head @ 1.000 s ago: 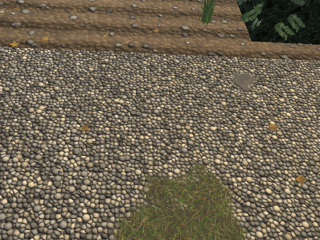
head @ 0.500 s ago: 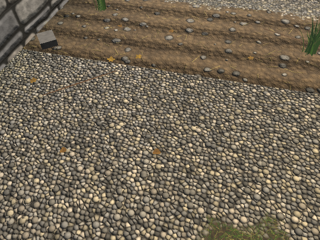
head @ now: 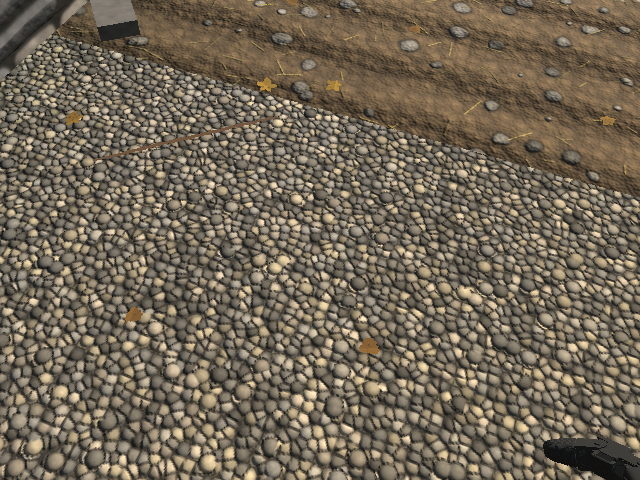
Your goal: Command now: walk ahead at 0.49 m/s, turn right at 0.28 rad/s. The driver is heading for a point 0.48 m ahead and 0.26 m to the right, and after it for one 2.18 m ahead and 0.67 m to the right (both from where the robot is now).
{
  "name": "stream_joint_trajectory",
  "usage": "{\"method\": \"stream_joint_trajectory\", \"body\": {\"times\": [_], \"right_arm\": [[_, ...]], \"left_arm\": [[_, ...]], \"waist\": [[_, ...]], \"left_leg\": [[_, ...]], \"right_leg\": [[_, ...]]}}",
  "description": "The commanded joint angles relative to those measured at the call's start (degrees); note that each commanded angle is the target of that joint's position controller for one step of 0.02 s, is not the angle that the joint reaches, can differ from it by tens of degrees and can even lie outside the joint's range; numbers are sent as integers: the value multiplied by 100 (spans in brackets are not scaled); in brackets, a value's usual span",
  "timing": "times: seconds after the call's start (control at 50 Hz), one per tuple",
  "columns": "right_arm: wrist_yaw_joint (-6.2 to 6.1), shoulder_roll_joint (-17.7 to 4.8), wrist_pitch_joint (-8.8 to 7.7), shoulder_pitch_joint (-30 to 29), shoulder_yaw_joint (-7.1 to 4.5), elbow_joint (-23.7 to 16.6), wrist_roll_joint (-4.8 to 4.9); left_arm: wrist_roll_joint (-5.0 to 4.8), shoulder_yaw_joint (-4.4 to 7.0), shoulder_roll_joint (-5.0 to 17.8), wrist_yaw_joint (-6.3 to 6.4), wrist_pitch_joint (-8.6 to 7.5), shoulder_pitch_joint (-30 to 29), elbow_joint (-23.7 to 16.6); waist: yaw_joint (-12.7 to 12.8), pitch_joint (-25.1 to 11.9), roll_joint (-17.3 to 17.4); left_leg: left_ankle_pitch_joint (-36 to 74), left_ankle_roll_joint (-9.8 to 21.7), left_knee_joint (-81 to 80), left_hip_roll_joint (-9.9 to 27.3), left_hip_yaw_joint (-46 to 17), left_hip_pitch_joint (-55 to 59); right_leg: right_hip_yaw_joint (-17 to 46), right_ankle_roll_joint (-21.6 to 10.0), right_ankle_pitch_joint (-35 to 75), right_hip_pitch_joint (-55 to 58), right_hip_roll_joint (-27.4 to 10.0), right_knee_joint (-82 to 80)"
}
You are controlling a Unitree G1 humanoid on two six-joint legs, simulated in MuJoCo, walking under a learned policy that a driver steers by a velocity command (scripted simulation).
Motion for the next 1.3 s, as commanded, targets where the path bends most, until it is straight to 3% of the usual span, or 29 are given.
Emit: {"method": "stream_joint_trajectory", "body": {"times": [0.02, 0.04, 0.06, 0.08, 0.1, 0.14, 0.24, 0.34, 0.4, 0.44, 0.46, 0.48, 0.5, 0.52, 0.54, 0.58, 0.66, 0.74, 0.82, 0.88, 0.92, 0.94, 0.96, 0.98, 1.0, 1.02, 1.08, 1.2, 1.3], "right_arm": [[-37, -1569, 276, 2682, -489, 820, 0], [-43, -981, 185, 1821, -297, 536, 9], [-15, -1027, 68, 1474, -276, 621, -25], [1, -558, -95, 903, -159, 539, -28], [-17, -377, -154, 765, -126, 655, -31], [-199, -395, -204, 763, -121, 796, -21], [-567, -601, -134, 1413, -206, 987, 17], [-629, -812, 122, 2033, -289, 1106, 124], [-676, -1139, 257, 1920, -378, 977, 156], [-681, -1235, 300, 1693, -404, 862, 188], [-667, -1083, 228, 1617, -352, 710, 113], [-497, -280, 19, 2126, -93, 422, -8], [-350, -821, -269, 1463, -208, 260, 176], [-323, -906, -342, 974, -241, 73, 369], [-369, -773, -346, 876, -226, 59, 303], [-419, -833, -172, 1131, -300, 181, 109], [-477, -561, 30, 713, -252, -67, -21], [-413, -341, 14, -178, -146, -356, 40], [-319, -520, -62, -577, -175, -575, 146], [-262, -735, -190, -366, -262, -569, 171], [-307, -1031, -268, 771, -404, -327, 79], [-357, -1357, -273, 1696, -479, -234, -22], [-280, -1622, -211, 2129, -567, 59, -10], [-255, -1025, -193, 1909, -429, -35, 145], [-272, -692, -143, 1648, -339, -85, 156], [-272, -646, -99, 1396, -295, -116, 90], [-285, -466, -105, 1291, -212, -3, 30], [-336, -934, -47, 1520, -307, 210, 180], [-329, -1085, 59, 2022, -296, 448, 267]], "left_arm": [[-345, -18, 190, 106, -270, 540, -726], [-236, 26, 478, 255, -126, -118, -738], [-181, -37, 177, 291, 12, -37, -820], [-54, 36, 275, 291, 116, -99, -753], [-27, 111, 326, 258, 202, -379, -783], [63, 164, 294, 210, 194, -1033, -1019], [157, 46, -22, -141, 71, -2031, -1425], [103, 4, -71, -387, 138, -3109, -1939], [141, 121, 203, -455, 145, -2956, -2099], [121, 359, 685, -409, 161, -1603, -1818], [110, 554, 1203, -267, 221, -691, -1589], [49, 585, 1732, -216, 185, -1053, -1753], [148, 452, 1292, -204, 147, -705, -1773], [215, 379, 1045, -190, 71, -995, -1732], [175, 325, 858, -210, -9, -1466, -1759], [189, 246, 654, -194, -69, -2003, -1922], [123, 307, 879, -56, -76, -1737, -1822], [83, 321, 922, 27, 6, -1295, -1639], [40, 318, 876, 5, 48, -970, -1500], [59, 317, 861, 39, 94, -983, -1500], [108, 193, 543, 25, 82, -1156, -1592], [164, 81, 206, 17, 45, -1016, -1713], [-15, 23, 157, 25, -3, -215, -1746], [-60, 112, 699, 39, 5, -308, -1554], [9, 157, 890, 25, 14, -944, -1604], [94, 147, 811, 35, -2, -1330, -1696], [124, 118, 543, -35, -49, -1550, -1803], [182, -89, 178, -139, -111, -2414, -2043], [99, -74, 340, -242, -149, -3156, -2247]], "waist": [[-904, -2538, 1170], [-892, -1560, -18], [-613, -1304, 558], [-392, -946, 163], [-373, -558, 485], [-440, -26, 756], [-678, -31, 278], [-1005, 311, -24], [-713, -7, 313], [70, -740, 363], [424, -1221, -297], [-345, -1797, -1669], [138, -2287, -941], [10, -1414, -601], [-400, -695, 102], [-814, -500, 26], [-810, -413, -89], [-445, -304, -362], [-284, -304, -558], [-450, -359, -814], [-1029, -1008, -787], [-1269, -1839, -26], [-951, -2256, 1910], [-1059, -1639, 1171], [-1181, -939, 653], [-1098, -598, 291], [-825, -316, 464], [-1002, -220, 419], [-1207, -88, 482]], "left_leg": [[1525, 1437, -1485, 2441, -3667, 4794], [579, 1243, -2031, 2232, -3164, 3494], [813, 1506, -1982, 2641, -3372, 2623], [1052, 1150, -1925, 2302, -2694, 1612], [1182, 915, -1873, 1980, -1929, 1073], [1607, 758, -2340, 1330, -747, 806], [3199, 643, -2486, 1193, 333, 1940], [3386, 443, -2328, 1267, 934, 2857], [5817, 407, -1335, 1290, 1181, 3305], [6139, 314, 556, 1165, 1250, 2755], [3952, 62, 2457, 759, 1285, 1329], [-1849, -273, 4752, -631, 549, -1128], [-1869, -135, 4889, -498, -706, -1922], [-1437, -2, 4421, -217, -684, -2183], [-1069, 17, 3648, 43, -637, -1861], [-721, -102, 2853, 309, -592, -859], [99, -499, 1649, 199, -344, -502], [1503, -540, -35, -148, -311, -162], [1499, -443, -733, -328, -446, 69], [772, -224, -1081, -396, -455, 453], [853, 203, -1244, -6, -601, 2136], [504, 728, -1237, 1050, -1920, 3852], [-679, 1569, -1836, 2037, -4495, 4942], [-1697, 1442, -2025, 1949, -4486, 4603], [-1435, 1202, -2045, 1647, -3505, 3914], [-806, 1088, -2150, 1407, -2908, 3268], [690, 1091, -2470, 1001, -1949, 2425], [1678, 1111, -2836, 816, -896, 2128], [1612, 913, -2697, 949, -726, 2393]], "right_leg": [[-339, 108, 941, -4067, 147, 2297], [-580, -57, 1829, -3951, -134, 1792], [-588, -128, 2118, -3847, -289, 2118], [-175, -384, 2969, -3306, -611, 874], [-117, -474, 3004, -3132, -639, 447], [-192, -365, 3613, -3041, -533, -1307], [-673, -491, 4889, -3098, -193, -3678], [-1316, -742, 4697, -3263, 25, -4560], [-1858, -1032, 3608, -2563, 498, -4648], [-1856, -1360, 3642, -588, 813, -5116], [-643, -1709, 3987, 1166, 204, -5443], [2818, -2978, 3736, 3008, -1378, -6127], [3610, -3014, 2750, 3231, -1558, -6874], [2834, -2672, 2818, 2538, -1408, -6966], [2109, -2373, 3454, 1413, -1097, -7013], [1294, -2116, 4442, 120, -712, -7168], [594, -2042, 5187, -752, -391, -7302], [367, -1637, 4495, -911, -43, -7138], [881, -1521, 3920, -503, -209, -6782], [1378, -1438, 3990, -73, -358, -6261], [1043, -1129, 4436, -370, 2, -5072], [403, -819, 3540, -1457, 470, -3407], [-57, -530, 1074, -3116, 951, -1889], [121, -462, 1333, -3696, 540, -1286], [-28, -435, 1824, -3807, 367, -1201], [-205, -443, 2162, -3662, 220, -1365], [-409, -459, 2552, -3208, -99, -2138], [-955, -283, 3770, -2862, -200, -4220], [-1108, -379, 4375, -2368, 40, -5283]]}}
Keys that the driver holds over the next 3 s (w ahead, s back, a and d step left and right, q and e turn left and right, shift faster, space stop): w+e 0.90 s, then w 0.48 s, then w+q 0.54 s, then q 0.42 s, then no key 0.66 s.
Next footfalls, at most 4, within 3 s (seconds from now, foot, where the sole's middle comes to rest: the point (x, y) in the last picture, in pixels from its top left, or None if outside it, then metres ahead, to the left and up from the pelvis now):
0.46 right None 0.41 -0.11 -0.76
0.92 left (380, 342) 0.74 -0.03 -0.76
1.40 right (541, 336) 0.80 -0.40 -0.76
1.96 left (505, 209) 1.18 -0.34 -0.76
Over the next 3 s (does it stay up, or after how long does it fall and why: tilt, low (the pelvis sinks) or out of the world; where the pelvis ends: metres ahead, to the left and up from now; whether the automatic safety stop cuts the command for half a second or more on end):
stays up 1.19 -0.42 0.01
